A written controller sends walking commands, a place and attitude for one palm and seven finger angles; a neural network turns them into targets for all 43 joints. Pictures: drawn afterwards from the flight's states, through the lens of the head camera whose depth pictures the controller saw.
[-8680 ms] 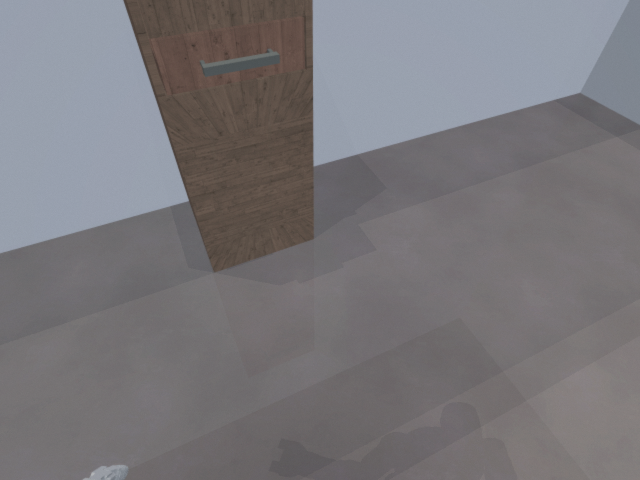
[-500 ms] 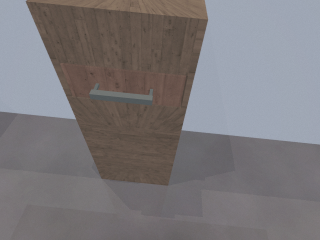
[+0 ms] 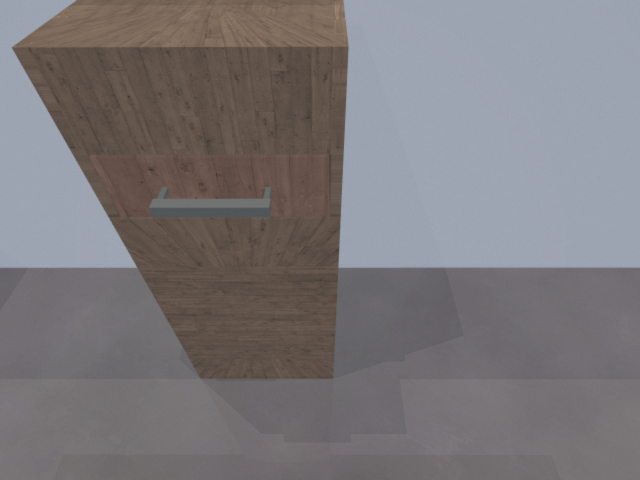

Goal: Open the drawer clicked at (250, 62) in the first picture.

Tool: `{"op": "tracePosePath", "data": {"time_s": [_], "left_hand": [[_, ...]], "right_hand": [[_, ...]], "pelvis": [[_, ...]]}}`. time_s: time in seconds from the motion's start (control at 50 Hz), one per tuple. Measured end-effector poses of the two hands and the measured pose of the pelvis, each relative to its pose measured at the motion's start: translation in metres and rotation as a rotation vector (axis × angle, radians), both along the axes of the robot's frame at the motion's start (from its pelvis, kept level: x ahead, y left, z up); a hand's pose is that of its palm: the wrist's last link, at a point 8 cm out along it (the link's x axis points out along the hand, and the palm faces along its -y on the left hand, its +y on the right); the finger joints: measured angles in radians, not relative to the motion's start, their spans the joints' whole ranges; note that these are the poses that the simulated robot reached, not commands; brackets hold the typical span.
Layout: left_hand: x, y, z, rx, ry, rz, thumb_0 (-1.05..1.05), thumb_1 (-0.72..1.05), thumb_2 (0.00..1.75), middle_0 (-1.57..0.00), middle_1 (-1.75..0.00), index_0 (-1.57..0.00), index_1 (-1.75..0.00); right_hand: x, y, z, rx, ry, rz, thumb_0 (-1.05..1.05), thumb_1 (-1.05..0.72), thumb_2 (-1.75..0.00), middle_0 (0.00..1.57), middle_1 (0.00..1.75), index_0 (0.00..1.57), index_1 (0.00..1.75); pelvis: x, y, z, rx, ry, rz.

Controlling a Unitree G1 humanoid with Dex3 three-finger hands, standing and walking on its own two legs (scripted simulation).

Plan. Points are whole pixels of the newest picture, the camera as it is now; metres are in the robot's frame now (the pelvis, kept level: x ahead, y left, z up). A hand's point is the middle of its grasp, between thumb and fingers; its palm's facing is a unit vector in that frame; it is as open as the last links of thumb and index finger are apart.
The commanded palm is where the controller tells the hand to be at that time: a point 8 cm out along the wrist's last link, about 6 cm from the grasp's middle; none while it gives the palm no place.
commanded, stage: come to a stop and stand still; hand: left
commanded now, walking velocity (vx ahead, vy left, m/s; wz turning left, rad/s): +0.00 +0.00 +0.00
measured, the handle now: (213, 200) +0.54 +0.21 +0.04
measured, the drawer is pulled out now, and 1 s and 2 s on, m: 0.00 0.00 0.00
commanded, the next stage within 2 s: look again from close up in 0.18 s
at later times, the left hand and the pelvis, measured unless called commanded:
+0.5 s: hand out of the picture -0.01 +0.17 -0.18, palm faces +0.02 -0.98 -0.18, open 7.3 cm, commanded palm none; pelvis +0.00 +0.01 -0.01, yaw +0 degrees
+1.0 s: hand out of the picture +0.13 +0.22 -0.10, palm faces -0.11 -0.81 -0.57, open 7.4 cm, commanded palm +0.12 +0.25 -0.05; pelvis +0.00 +0.03 -0.01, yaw -1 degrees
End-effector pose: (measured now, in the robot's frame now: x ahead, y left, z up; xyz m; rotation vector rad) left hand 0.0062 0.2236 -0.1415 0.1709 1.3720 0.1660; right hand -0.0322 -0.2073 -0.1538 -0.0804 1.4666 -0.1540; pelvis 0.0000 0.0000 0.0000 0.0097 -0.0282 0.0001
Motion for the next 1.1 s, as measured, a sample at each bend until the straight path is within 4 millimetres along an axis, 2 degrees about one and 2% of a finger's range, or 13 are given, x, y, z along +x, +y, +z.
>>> {"op": "tracePosePath", "data": {"time_s": [0.1,0.18,0.28,0.36,0.48,0.66,0.88,0.9,0.92,0.96,1.04,1.1], "left_hand": [[-0.015,-0.009,-0.001,-0.015,0.031,0.010,0.00,0.93,0.90,-0.20,-0.30,-0.20,-0.30],[-0.026,-0.018,-0.003,-0.032,0.056,0.019,0.00,0.92,0.90,-0.20,-0.30,-0.20,-0.30],[-0.034,-0.029,-0.005,-0.053,0.074,0.031,0.00,0.92,0.90,-0.20,-0.30,-0.20,-0.30],[-0.037,-0.030,-0.009,-0.054,0.051,0.013,0.00,0.91,0.90,-0.20,-0.30,-0.21,-0.30],[-0.027,-0.011,-0.012,-0.045,0.024,0.003,0.01,0.92,0.90,-0.20,-0.30,-0.21,-0.30],[-0.002,0.019,-0.007,-0.007,-0.031,-0.008,0.00,0.92,0.90,-0.20,-0.30,-0.20,-0.30],[0.008,0.025,-0.008,-0.010,-0.019,-0.025,0.00,0.91,0.90,-0.20,-0.30,-0.20,-0.30],[0.017,0.026,-0.003,0.008,-0.046,-0.078,0.00,0.91,0.90,-0.20,-0.30,-0.20,-0.30],[0.035,0.030,0.009,0.055,-0.139,-0.140,0.01,0.92,0.90,-0.20,-0.30,-0.21,-0.30],[0.076,0.036,0.043,0.189,-0.357,-0.242,0.01,0.91,0.89,-0.21,-0.31,-0.21,-0.31],[0.151,0.038,0.117,0.543,-0.702,-0.538,0.01,0.86,0.87,-0.21,-0.34,-0.21,-0.34],[0.181,0.030,0.153,0.830,-0.849,-0.750,0.01,0.81,0.85,-0.21,-0.37,-0.21,-0.37]], "right_hand": [[-0.013,0.000,0.000,0.007,0.030,-0.007,0.00,-0.91,-0.90,0.20,0.30,0.20,0.30],[-0.016,-0.001,0.001,0.007,0.037,-0.009,0.00,-0.91,-0.90,0.20,0.30,0.20,0.30],[-0.011,-0.003,0.001,0.003,0.025,-0.006,0.00,-0.91,-0.90,0.20,0.30,0.20,0.30],[0.004,-0.005,-0.003,0.000,-0.027,0.013,0.00,-0.91,-0.90,0.20,0.30,0.20,0.30],[0.025,-0.003,-0.003,-0.028,-0.111,0.035,0.01,-0.93,-0.90,0.20,0.30,0.20,0.30],[0.036,0.005,-0.001,-0.038,-0.124,0.057,0.01,-0.93,-0.90,0.20,0.30,0.20,0.30],[0.037,0.012,0.001,-0.041,-0.096,0.050,0.01,-0.92,-0.90,0.20,0.30,0.20,0.30],[0.040,0.010,0.003,-0.051,-0.118,0.046,0.01,-0.93,-0.90,0.20,0.30,0.20,0.30],[0.046,0.007,0.007,-0.071,-0.175,0.048,0.01,-0.93,-0.90,0.20,0.30,0.20,0.30],[0.064,0.001,0.013,-0.104,-0.320,0.036,0.02,-0.93,-0.90,0.20,0.30,0.20,0.30],[0.116,-0.011,0.022,-0.124,-0.559,0.083,0.02,-0.92,-0.90,0.20,0.30,0.20,0.30],[0.160,-0.019,0.034,-0.115,-0.687,0.115,0.01,-0.92,-0.90,0.20,0.30,0.20,0.30]], "pelvis": [[-0.003,-0.004,0.000,-0.001,0.005,0.001],[-0.003,-0.006,0.000,-0.001,0.007,0.000],[-0.003,-0.008,0.000,-0.002,0.008,0.001],[-0.007,-0.004,-0.006,-0.030,0.019,0.001],[-0.005,0.007,-0.010,-0.023,0.013,0.004],[0.000,0.019,-0.008,-0.010,0.011,-0.003],[0.006,0.026,-0.007,-0.014,0.018,-0.011],[0.006,0.026,-0.007,-0.014,0.022,-0.017],[0.005,0.026,-0.008,-0.009,0.026,-0.024],[0.004,0.026,-0.010,0.006,0.041,-0.022],[-0.004,0.026,-0.018,0.005,0.089,-0.011],[-0.009,0.022,-0.025,0.010,0.136,-0.040]]}}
